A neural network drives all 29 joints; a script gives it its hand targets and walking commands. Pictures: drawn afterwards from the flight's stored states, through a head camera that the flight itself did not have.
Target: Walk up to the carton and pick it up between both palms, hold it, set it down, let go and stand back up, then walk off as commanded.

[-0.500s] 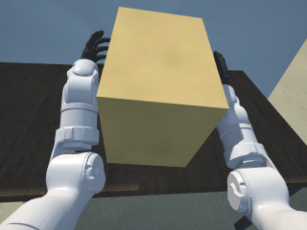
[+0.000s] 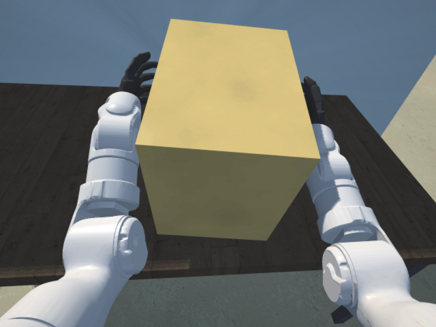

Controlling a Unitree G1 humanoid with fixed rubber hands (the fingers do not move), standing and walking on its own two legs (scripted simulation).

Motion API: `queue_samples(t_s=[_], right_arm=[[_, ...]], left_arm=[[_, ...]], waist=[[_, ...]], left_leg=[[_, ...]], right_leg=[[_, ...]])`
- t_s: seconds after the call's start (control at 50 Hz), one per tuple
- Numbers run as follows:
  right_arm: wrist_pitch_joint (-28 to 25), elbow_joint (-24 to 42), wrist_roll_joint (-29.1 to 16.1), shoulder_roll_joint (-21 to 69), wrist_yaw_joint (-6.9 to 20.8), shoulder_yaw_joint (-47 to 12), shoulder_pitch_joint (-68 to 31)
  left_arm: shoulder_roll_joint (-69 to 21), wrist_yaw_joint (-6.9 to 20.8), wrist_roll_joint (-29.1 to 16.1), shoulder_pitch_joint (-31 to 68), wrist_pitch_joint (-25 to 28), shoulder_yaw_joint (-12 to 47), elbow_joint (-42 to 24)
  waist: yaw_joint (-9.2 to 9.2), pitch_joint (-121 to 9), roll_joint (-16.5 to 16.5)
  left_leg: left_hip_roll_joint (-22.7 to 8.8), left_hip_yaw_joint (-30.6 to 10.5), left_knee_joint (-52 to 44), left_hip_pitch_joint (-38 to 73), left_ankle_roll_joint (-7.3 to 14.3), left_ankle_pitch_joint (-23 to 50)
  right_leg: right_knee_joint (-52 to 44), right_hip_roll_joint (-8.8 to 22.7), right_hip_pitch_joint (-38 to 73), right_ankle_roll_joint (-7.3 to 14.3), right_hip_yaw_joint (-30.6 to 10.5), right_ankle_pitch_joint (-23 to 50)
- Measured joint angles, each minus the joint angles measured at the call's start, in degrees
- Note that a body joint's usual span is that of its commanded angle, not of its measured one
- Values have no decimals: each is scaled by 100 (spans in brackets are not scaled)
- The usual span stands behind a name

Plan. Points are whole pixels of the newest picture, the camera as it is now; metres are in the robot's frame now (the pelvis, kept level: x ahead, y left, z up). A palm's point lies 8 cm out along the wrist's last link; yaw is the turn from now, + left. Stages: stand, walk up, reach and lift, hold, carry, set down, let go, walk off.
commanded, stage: set down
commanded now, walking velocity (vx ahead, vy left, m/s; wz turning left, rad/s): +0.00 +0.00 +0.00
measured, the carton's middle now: (220, 134) +0.42 -0.02 +0.15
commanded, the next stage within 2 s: none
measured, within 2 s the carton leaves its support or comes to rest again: neither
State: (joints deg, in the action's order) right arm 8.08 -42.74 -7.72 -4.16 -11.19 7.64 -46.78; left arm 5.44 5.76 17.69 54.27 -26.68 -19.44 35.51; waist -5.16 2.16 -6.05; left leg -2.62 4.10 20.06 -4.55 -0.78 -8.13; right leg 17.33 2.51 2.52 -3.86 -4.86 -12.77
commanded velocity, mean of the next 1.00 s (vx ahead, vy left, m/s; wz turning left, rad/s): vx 0.00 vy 0.00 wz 0.00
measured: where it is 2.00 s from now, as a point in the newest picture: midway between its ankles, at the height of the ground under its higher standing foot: outside the picture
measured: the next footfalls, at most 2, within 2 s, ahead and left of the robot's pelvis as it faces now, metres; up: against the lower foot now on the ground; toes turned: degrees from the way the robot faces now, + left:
none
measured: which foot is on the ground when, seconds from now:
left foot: down 0.00-1.00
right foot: down 0.00-1.00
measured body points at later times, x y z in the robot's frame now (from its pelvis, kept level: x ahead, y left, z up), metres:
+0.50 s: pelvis +0.00 +0.00 +0.00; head -0.02 +0.04 +0.45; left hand +0.45 +0.14 +0.20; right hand +0.40 -0.17 +0.19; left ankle +0.04 +0.13 -0.75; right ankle -0.02 -0.16 -0.75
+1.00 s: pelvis +0.01 +0.00 +0.00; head +0.00 +0.04 +0.45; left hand +0.47 +0.15 +0.16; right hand +0.41 -0.17 +0.16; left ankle +0.04 +0.13 -0.75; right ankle -0.02 -0.16 -0.75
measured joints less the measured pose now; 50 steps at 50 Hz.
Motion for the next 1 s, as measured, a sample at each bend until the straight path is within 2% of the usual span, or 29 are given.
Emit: queue_samples(t_s=[0.28, 1.0], right_arm=[[-106, -1, 18, 85, -110, 0, 188], [-284, -194, 663, 521, -237, 364, 318]], left_arm=[[56, 22, -129, -1, 250, 0, 379], [445, 170, -489, 8, 1348, 2, 1815]], waist=[[-8, 18, 5], [-108, -133, 36]], left_leg=[[0, 0, 0, -33, 6, -22], [1, 0, 0, -371, 14, -33]], right_leg=[[-73, 2, 0, 0, 1, 23], [-122, 4, -316, 0, 1, 38]])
